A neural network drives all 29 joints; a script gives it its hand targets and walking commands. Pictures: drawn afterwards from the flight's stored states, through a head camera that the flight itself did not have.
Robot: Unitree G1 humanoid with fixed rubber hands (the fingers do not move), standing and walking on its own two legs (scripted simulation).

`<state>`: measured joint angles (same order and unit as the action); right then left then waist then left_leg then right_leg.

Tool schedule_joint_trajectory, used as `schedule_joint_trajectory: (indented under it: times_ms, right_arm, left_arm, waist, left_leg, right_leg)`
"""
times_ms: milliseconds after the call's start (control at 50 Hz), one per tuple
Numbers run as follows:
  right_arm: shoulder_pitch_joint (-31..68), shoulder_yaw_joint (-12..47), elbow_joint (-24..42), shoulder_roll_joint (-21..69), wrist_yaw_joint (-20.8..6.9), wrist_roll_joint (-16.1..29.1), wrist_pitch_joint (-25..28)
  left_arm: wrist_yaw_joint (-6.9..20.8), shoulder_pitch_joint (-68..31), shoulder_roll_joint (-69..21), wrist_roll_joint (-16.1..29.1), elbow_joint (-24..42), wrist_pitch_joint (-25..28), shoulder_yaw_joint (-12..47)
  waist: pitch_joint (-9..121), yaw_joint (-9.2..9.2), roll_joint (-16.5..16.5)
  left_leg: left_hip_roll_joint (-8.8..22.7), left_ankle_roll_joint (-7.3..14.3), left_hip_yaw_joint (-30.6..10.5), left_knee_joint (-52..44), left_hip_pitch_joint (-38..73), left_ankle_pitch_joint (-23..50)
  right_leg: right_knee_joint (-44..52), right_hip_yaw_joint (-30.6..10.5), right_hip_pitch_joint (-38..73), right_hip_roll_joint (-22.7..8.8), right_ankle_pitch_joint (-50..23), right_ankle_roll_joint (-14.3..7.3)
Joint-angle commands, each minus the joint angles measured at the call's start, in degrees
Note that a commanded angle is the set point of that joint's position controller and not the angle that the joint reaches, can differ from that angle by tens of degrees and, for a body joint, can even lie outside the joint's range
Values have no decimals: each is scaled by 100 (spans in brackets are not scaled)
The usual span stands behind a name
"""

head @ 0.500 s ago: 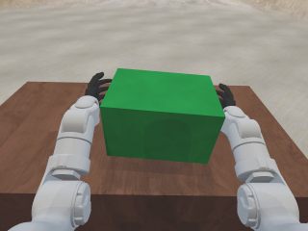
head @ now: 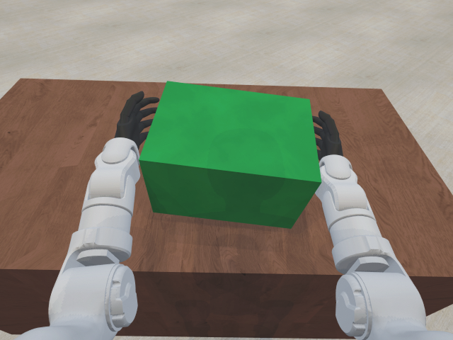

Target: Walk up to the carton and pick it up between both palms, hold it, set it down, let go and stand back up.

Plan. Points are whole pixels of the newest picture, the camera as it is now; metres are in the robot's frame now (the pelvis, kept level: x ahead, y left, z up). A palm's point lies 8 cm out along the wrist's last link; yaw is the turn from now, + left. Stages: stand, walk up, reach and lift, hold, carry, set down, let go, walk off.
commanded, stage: set down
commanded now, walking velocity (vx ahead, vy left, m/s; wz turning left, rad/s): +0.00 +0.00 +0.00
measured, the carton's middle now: (230, 156) +0.41 +0.01 +0.11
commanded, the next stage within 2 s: none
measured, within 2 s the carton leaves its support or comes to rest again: neither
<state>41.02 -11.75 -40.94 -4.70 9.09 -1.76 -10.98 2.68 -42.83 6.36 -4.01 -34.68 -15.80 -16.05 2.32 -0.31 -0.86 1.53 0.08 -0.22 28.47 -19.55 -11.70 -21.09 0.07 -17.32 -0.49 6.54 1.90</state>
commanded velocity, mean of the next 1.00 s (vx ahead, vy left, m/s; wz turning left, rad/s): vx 0.00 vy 0.00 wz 0.00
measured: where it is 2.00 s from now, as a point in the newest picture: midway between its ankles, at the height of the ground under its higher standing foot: outside the picture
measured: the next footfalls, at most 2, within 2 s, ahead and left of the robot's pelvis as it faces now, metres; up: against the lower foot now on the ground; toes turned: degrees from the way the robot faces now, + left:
none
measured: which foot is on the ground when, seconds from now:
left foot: down 0.00-1.00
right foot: down 0.00-1.00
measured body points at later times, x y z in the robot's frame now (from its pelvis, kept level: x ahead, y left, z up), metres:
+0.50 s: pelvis +0.02 +0.01 +0.00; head +0.02 +0.04 +0.45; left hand +0.44 +0.18 +0.15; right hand +0.42 -0.17 +0.11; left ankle +0.03 +0.11 -0.74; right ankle +0.05 -0.15 -0.74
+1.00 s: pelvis +0.04 +0.01 +0.00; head +0.03 +0.04 +0.45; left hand +0.46 +0.17 +0.12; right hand +0.42 -0.18 +0.10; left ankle +0.03 +0.11 -0.74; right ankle +0.05 -0.15 -0.74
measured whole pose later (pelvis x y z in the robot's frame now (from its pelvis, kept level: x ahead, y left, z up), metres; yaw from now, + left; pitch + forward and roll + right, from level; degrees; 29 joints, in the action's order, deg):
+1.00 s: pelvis +0.04 +0.01 +0.00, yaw +0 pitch +2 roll -3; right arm 33.7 -14.1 -43.9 -2.3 10.5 -2.3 -2.1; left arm 4.0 -41.9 6.4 -2.8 -47.3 -4.0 -14.0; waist 3.5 -2.9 0.6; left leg 1.5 0.8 -0.2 28.1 -15.4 -14.9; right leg -17.3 0.1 -11.6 -0.5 7.9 2.8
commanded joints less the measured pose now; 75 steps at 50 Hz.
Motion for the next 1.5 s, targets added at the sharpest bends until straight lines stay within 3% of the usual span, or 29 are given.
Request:
schedule_joint_trajectory:
  times_ms: [0, 60, 100, 180, 260, 360, 380, 420, 500, 520, 580, 640, 700, 760, 820, 880, 980, 1020, 1040, 1100, 1160, 1180, 1240, 1320, 1360, 1400, 1440, 1460, 1480]
  right_arm:
    - [4304, 2286, 2583, 4030, -694, 624, 880]
    - [4205, 2536, 3119, 3795, -587, 946, 925]
    - [3910, 2609, 2939, 3559, -558, 1026, 839]
    - [3633, 2441, 2734, 3427, -514, 904, 672]
    - [4029, 2692, 3376, 3619, -516, 1030, 854]
    - [3951, 2367, 3005, 3561, -527, 760, 953]
    - [3818, 2243, 2839, 3508, -527, 684, 947]
    - [3835, 2172, 2411, 3522, -542, 562, 969]
    - [3617, 1727, 2037, 3497, -526, 157, 1050]
    - [3554, 1632, 1820, 3435, -544, 76, 1008]
    - [3178, 1094, 1099, 3417, -576, -255, 902]
    - [3584, 853, 1122, 3476, -611, -424, 1067]
    - [4318, 1301, 1717, 3949, -616, -229, 1460]
    - [4374, 1603, 1702, 4119, -639, -140, 1679]
    - [4157, 1533, 1644, 4061, -593, -165, 1729]
    - [3503, 1215, 1104, 3683, -554, -314, 1536]
    - [3091, 916, 505, 3693, -468, -470, 1311]
    - [3174, 925, 581, 3677, -461, -447, 1302]
    - [3246, 907, 614, 3707, -446, -463, 1344]
    - [3416, 1068, 935, 3748, -412, -407, 1620]
    - [3982, 1564, 1571, 4171, -416, -192, 2070]
    - [3875, 1692, 1479, 4350, -413, -156, 2107]
    - [3694, 1466, 1328, 4200, -360, -301, 2232]
    - [3281, 1045, 643, 3721, -344, -489, 2013]
    - [3003, 847, 333, 3705, -324, -528, 1864]
    - [3264, 889, 663, 3719, -312, -508, 1916]
    - [3369, 689, 401, 3728, -263, -612, 1962]
    - [3287, 872, 588, 3861, -265, -587, 1993]
    - [3280, 942, 608, 3970, -248, -617, 2079]
  left_arm:
    - [546, -4365, -3979, 969, 1293, 775, 3387]
    - [574, -3627, -4013, 883, 1486, 576, 3392]
    - [633, -3222, -3781, 720, 1379, 406, 3155]
    - [879, -2912, -3516, 454, 1000, 203, 2630]
    - [819, -3207, -3635, 626, 1635, 317, 2894]
    - [796, -3560, -3749, 614, 1502, 474, 3126]
    - [832, -3603, -3728, 609, 1291, 464, 3133]
    - [881, -3565, -3627, 505, 859, 520, 2940]
    - [1012, -3710, -3590, 440, 390, 636, 2802]
    - [1043, -3660, -3438, 306, 148, 637, 2643]
    - [1292, -3589, -3097, -21, -565, 649, 2045]
    - [1327, -4021, -3136, 100, -487, 799, 2044]
    - [1135, -4804, -3522, 448, -93, 1236, 2602]
    - [866, -4954, -3650, 672, -41, 1611, 2909]
    - [769, -4997, -3737, 793, -111, 1746, 3142]
    - [941, -4147, -3288, 380, -1096, 1541, 2411]
    - [1228, -4204, -2915, 46, -1338, 1408, 1873]
    - [1328, -4118, -2811, -33, -1372, 1368, 1708]
    - [1340, -4232, -2838, 21, -1280, 1416, 1787]
    - [1246, -4243, -3056, 205, -1141, 1607, 2128]
    - [967, -4930, -3415, 602, -362, 2052, 2874]
    - [875, -4755, -3573, 623, -356, 2105, 2966]
    - [856, -4642, -3400, 570, -719, 2239, 2980]
    - [1088, -4073, -2839, 68, -1741, 1977, 2021]
    - [1246, -3931, -2780, -136, -2017, 1825, 1732]
    - [1336, -3987, -2721, -102, -2085, 1824, 1600]
    - [1402, -4206, -2688, -180, -2146, 1854, 1555]
    - [1386, -4094, -2660, -126, -2053, 1918, 1560]
    - [1388, -4245, -2791, -93, -1912, 1984, 1706]
  waist:
    - [5093, -1001, -259]
    - [4731, -891, -329]
    - [4107, -874, -232]
    - [3387, -829, 284]
    - [4217, -728, 112]
    - [4319, -939, -386]
    - [4077, -1027, -385]
    - [3843, -973, -260]
    - [3576, -1218, -123]
    - [3378, -1144, -138]
    - [2254, -1184, 131]
    - [2457, -1259, 49]
    - [3814, -1167, -329]
    - [4624, -1040, -499]
    - [4688, -1270, -553]
    - [3420, -1215, -148]
    - [2296, -1342, 97]
    - [2385, -1249, 115]
    - [2417, -1323, 74]
    - [3474, -1340, -195]
    - [5133, -1336, -625]
    - [5198, -1230, -624]
    - [5123, -1405, -616]
    - [3509, -1248, -88]
    - [2796, -1309, 61]
    - [2724, -1299, 134]
    - [2756, -1405, 15]
    - [3074, -1267, 143]
    - [3218, -1339, 92]
  left_leg:
    - [-293, -447, -110, -523, 2421, 2723]
    - [-368, -504, -110, -304, 2737, 3587]
    - [-345, -509, -134, -298, 2921, 3825]
    - [-419, -313, -20, -581, 2541, 2931]
    - [-452, -373, -15, -465, 2605, 3387]
    - [-323, -599, -62, -299, 2955, 3656]
    - [-347, -586, -22, -364, 2817, 3291]
    - [-350, -530, 15, -429, 2658, 3188]
    - [-337, -486, 76, -600, 2449, 2437]
    - [-306, -465, 110, -705, 2338, 2220]
    - [-381, -218, 247, -1159, 1777, 836]
    - [-293, -209, 233, -1335, 1562, 426]
    - [-301, -365, 222, -1028, 1593, 1210]
    - [-274, -505, 192, -670, 1861, 2145]
    - [-257, -554, 108, -589, 1839, 2209]
    - [-307, -397, 168, -793, 1586, 1679]
    - [-372, -221, 301, -1040, 1280, 1063]
    - [-414, -194, 338, -1071, 1166, 1071]
    - [-396, -198, 302, -1087, 1062, 1023]
    - [-312, -349, 208, -807, 1424, 1755]
    - [-263, -604, 130, -336, 1751, 2872]
    - [-249, -634, 111, -277, 1808, 3292]
    - [-238, -657, 93, -152, 1704, 3406]
    - [-265, -398, 210, -493, 1344, 2480]
    - [-327, -315, 265, -695, 1244, 1845]
    - [-321, -296, 248, -694, 1005, 1743]
    - [-341, -293, 284, -768, 826, 1391]
    - [-361, -251, 277, -659, 739, 1503]
    - [-362, -275, 272, -646, 790, 1632]
  right_leg:
    - [291, 303, 2088, 517, -1677, -133]
    - [315, 253, 2128, 558, -2224, -127]
    - [369, 271, 2210, 575, -2326, -109]
    - [460, 251, 2485, 499, -2100, -57]
    - [345, 249, 2602, 522, -2512, -71]
    - [390, 325, 2064, 504, -2111, -149]
    - [448, 289, 1944, 459, -1985, -134]
    - [441, 280, 2074, 447, -1982, -117]
    - [482, 326, 1905, 398, -1579, -116]
    - [488, 314, 2016, 372, -1435, -93]
    - [603, 254, 2198, 247, -784, -35]
    - [511, 273, 2202, 232, -530, -45]
    - [335, 224, 2190, 256, -1213, -46]
    - [274, 235, 1880, 329, -1669, -65]
    - [280, 271, 1784, 355, -1751, -105]
    - [405, 219, 1962, 314, -1513, -80]
    - [395, 153, 2362, 185, -1499, 8]
    - [328, 82, 2598, 162, -1716, 68]
    - [276, 113, 2623, 149, -1719, 77]
    - [242, 182, 2325, 278, -2000, -5]
    - [52, 193, 2009, 324, -2710, -73]
    - [24, 191, 2000, 370, -2951, -91]
    - [27, 186, 1873, 347, -3096, -143]
    - [192, 129, 2184, 272, -2592, -71]
    - [258, 133, 2283, 247, -2350, -30]
    - [162, 115, 2440, 212, -2485, 14]
    - [177, 115, 2382, 186, -2245, 31]
    - [110, 31, 2464, 155, -2525, 44]
    - [61, 57, 2507, 169, -2734, 46]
